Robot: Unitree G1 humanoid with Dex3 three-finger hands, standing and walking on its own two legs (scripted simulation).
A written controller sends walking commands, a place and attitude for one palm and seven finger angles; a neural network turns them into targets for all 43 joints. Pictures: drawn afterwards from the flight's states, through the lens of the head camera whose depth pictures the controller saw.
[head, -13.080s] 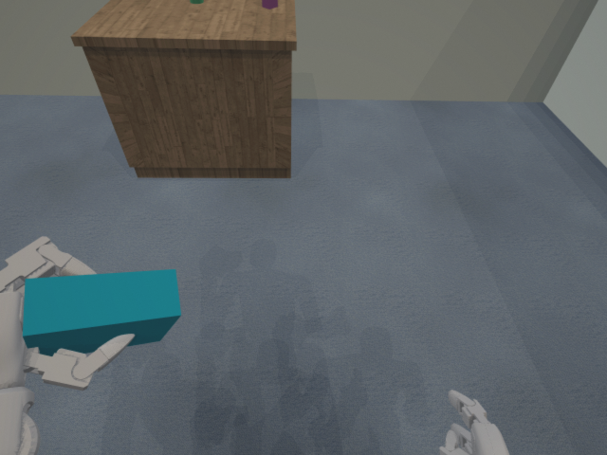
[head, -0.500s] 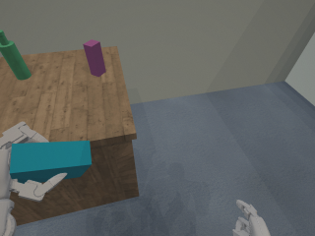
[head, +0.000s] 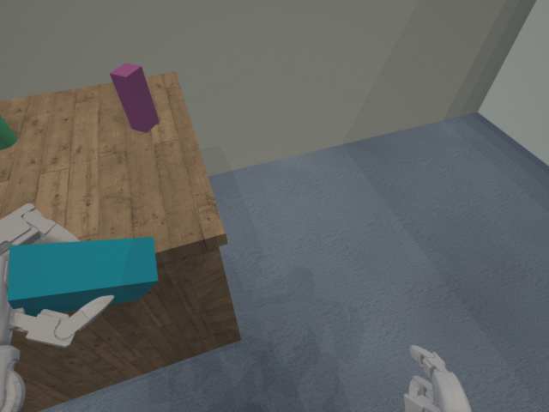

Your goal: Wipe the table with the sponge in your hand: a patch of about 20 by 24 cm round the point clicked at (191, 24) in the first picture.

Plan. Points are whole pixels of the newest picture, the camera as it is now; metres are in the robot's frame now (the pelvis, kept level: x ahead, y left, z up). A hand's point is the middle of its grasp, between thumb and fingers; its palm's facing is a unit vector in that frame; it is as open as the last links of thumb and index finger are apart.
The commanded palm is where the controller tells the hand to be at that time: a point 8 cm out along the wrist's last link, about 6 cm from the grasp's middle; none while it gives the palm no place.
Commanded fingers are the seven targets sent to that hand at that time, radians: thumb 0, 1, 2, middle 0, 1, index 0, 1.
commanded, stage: shuffle to correct the standing spot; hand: left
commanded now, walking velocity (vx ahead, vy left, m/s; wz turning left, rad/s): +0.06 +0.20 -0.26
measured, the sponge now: (107, 275) +0.23 +0.20 +0.15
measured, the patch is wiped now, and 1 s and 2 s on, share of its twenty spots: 0.00 0.00 0.00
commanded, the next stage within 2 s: come to a stop and stand still in 1.48 s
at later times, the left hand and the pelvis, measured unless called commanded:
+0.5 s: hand (32, 258) +0.23 +0.27 +0.18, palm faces +0.24 -0.86 -0.44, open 9.1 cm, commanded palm +0.18 +0.33 +0.19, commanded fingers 0.00 0.10 1.30 -1.20 -1.60 -1.20 -1.60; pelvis -0.01 +0.07 +0.00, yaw -7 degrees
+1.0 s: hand out of the picture +0.24 +0.37 +0.19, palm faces +0.28 -0.86 -0.43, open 9.1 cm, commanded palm +0.20 +0.42 +0.19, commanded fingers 0.00 0.10 1.30 -1.20 -1.60 -1.20 -1.60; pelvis -0.01 +0.17 +0.00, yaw -9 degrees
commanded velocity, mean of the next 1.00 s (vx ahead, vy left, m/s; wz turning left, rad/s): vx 0.05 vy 0.20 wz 0.01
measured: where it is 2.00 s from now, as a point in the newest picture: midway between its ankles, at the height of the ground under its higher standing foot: outside the picture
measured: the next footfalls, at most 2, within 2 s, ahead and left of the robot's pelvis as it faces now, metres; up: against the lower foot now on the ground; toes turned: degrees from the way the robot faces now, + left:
left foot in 0.48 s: +0.09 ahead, +0.24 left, +0.00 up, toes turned -5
right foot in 0.58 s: +0.02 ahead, -0.06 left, +0.00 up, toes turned -10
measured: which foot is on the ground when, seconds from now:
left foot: down 0.00-0.20, up 0.22-0.46, down 0.48-1.00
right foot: down 0.00-0.50, up 0.52-0.56, down 0.58-0.76, up 0.78-0.98, down 1.00-1.00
